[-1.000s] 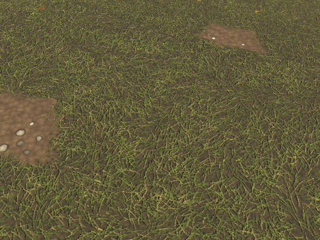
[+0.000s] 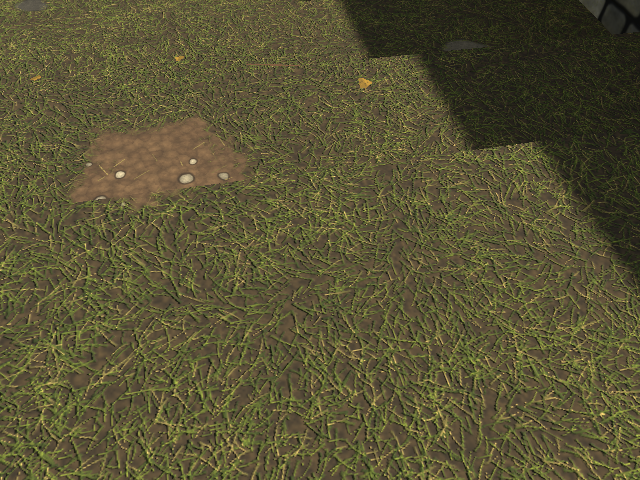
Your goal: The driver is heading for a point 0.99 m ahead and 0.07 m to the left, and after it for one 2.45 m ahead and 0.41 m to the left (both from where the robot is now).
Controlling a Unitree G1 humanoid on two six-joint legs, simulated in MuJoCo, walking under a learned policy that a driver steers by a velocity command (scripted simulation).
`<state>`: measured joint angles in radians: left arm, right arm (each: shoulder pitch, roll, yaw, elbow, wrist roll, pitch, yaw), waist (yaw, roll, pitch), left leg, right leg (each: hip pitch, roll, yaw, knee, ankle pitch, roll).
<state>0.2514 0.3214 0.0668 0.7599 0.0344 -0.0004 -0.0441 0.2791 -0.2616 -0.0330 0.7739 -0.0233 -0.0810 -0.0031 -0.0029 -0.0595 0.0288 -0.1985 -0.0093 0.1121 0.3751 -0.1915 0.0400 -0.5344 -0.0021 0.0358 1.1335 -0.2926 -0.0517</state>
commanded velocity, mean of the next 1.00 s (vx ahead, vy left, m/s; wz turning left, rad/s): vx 0.50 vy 0.00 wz -0.05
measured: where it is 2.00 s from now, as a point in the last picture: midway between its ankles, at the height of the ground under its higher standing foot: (315, 275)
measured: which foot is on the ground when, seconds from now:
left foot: down 0.00-0.32, up 0.34-0.86, down 0.88-1.00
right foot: up 0.00-0.30, down 0.32-0.88, up 0.90-1.00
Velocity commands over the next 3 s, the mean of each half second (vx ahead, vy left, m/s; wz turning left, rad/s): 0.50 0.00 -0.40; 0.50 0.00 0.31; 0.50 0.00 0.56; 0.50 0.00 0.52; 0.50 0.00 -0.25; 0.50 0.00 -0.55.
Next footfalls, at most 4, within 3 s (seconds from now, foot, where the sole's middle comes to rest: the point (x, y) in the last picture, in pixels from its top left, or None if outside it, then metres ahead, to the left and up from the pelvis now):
0.32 right None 0.30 -0.14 -0.78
0.88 left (320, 414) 0.63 -0.01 -0.78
1.38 right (377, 300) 0.93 -0.15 -0.78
1.90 left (253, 255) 1.07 0.17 -0.78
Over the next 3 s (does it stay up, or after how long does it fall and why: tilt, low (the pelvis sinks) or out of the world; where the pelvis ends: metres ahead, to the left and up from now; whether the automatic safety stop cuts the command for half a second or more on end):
stays up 1.53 0.30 -0.16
